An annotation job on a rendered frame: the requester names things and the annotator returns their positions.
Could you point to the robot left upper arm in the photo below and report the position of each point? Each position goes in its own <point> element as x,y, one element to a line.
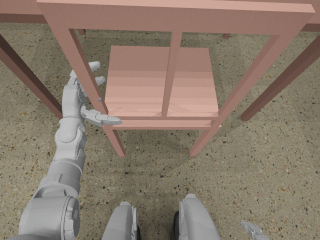
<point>50,218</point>

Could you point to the chair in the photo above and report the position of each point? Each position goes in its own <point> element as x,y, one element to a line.
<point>169,88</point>

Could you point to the left robot hand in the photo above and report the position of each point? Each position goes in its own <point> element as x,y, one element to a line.
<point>74,96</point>

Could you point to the robot thigh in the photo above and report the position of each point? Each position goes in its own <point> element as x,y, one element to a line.
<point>200,225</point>
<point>122,223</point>

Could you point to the robot left thigh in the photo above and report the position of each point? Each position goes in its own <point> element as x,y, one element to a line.
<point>122,223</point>

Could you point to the robot right thigh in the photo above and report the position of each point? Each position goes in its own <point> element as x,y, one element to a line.
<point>200,225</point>

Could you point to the robot left forearm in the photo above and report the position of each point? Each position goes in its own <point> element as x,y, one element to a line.
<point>64,173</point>

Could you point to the right robot hand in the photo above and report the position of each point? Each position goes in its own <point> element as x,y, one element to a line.
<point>253,230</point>

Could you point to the table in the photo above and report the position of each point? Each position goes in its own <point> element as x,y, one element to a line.
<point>28,11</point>

